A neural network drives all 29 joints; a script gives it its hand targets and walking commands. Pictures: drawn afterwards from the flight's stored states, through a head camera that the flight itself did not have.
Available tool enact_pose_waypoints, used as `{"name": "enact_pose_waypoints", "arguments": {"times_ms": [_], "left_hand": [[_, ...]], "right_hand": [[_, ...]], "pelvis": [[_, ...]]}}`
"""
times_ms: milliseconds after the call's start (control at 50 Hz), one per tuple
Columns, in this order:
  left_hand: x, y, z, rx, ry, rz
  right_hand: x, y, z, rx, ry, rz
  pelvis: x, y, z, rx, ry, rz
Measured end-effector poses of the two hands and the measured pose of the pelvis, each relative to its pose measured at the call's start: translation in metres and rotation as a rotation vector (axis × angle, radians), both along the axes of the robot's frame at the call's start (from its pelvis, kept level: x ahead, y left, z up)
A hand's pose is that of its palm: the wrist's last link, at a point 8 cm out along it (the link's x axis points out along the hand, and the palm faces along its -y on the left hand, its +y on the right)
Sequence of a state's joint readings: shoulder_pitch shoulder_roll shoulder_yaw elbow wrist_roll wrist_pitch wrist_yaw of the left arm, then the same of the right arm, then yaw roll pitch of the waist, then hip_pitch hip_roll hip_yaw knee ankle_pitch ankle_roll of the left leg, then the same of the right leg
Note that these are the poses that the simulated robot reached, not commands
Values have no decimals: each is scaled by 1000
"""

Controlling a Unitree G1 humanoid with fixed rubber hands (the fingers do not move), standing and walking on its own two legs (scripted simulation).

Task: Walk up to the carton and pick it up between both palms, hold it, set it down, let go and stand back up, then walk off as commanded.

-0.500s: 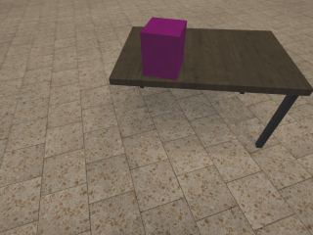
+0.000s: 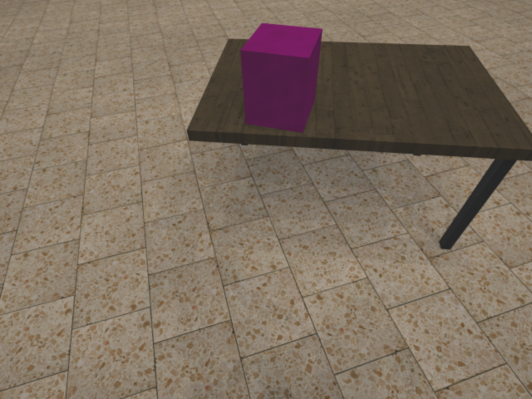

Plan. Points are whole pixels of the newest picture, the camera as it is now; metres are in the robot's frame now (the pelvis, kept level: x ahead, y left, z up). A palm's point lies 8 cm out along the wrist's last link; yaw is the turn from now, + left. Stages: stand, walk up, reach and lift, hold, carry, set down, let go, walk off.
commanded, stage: stand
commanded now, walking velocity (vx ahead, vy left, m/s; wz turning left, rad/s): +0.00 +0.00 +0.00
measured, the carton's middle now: (282, 78) +1.07 -0.01 -0.05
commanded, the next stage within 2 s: none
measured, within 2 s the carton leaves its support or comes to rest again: neither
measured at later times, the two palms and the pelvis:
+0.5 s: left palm out of the picture +0.10 +0.29 -0.11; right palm out of the picture +0.10 -0.30 -0.12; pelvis +0.02 +0.00 +0.00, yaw +0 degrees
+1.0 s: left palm out of the picture +0.11 +0.29 -0.12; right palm out of the picture +0.11 -0.30 -0.12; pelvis +0.03 -0.01 +0.00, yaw +0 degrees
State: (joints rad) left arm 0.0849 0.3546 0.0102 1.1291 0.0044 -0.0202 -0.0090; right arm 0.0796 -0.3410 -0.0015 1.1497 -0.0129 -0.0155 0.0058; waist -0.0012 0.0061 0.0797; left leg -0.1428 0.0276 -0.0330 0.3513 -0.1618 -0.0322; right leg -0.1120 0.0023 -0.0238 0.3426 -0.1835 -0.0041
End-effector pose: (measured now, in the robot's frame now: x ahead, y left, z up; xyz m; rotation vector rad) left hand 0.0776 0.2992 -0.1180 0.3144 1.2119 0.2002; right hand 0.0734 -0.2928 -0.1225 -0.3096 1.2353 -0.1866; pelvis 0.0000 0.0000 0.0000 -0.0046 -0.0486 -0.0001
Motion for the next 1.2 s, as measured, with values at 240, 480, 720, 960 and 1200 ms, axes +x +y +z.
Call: {"name": "enact_pose_waypoints", "arguments": {"times_ms": [240,480,720,960,1200], "left_hand": [[14,-3,1,3,-4,-1],[25,-6,3,10,-21,-4],[30,-11,0,3,-21,6],[32,-11,0,2,-17,11],[30,-6,2,12,-19,7]], "right_hand": [[15,-1,-1,-1,-7,3],[28,-3,0,3,-18,5],[31,-12,3,-17,-16,-6],[34,-9,2,-12,-10,2],[37,-4,2,-5,-28,-3]], "pelvis": [[11,-1,0,3,4,1],[20,-5,0,4,3,5],[25,-7,0,5,5,7],[30,-7,0,3,7,1],[30,-4,0,5,0,1]]}}
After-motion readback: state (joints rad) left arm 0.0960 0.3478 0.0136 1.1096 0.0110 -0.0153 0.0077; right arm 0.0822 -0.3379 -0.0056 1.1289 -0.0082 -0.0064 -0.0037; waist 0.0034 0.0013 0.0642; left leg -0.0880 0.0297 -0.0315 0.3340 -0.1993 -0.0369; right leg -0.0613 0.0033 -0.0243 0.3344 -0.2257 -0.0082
